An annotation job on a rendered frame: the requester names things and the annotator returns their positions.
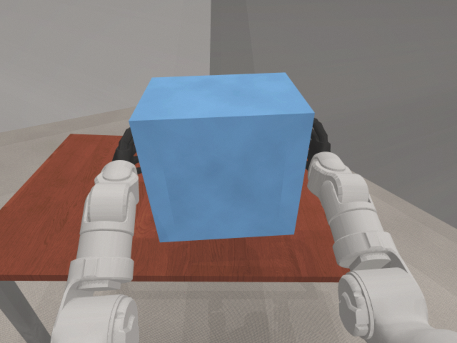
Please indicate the left robot forearm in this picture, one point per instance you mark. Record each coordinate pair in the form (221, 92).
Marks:
(103, 261)

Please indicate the right robot forearm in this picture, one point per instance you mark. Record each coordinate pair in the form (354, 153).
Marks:
(360, 241)

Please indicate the carton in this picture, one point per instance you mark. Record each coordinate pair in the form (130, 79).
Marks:
(222, 156)

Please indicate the robot right upper arm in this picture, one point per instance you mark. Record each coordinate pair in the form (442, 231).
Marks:
(386, 306)

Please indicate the left robot hand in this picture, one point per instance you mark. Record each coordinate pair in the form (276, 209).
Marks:
(126, 150)

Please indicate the table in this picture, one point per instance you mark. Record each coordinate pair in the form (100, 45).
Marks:
(40, 226)

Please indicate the right robot hand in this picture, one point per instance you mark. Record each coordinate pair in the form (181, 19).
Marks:
(319, 142)

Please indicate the robot left upper arm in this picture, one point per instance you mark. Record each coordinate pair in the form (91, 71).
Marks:
(98, 319)

